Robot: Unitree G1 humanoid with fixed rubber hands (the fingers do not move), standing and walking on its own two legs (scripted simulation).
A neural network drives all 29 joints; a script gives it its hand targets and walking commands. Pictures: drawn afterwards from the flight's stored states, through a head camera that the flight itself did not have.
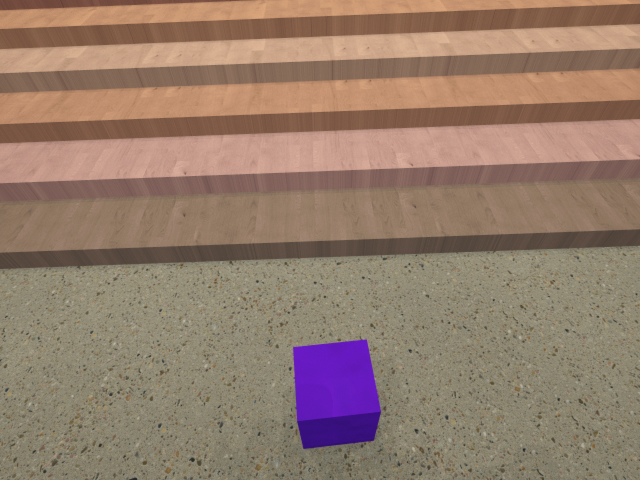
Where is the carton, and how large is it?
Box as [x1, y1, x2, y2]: [293, 339, 380, 448]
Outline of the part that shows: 366,339 293,347 297,422 303,448 373,440 380,409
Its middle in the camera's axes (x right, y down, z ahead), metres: +0.04 +0.44 +1.12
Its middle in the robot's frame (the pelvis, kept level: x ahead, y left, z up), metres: +0.48 +0.02 -0.66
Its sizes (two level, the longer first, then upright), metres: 0.210 0.200 0.250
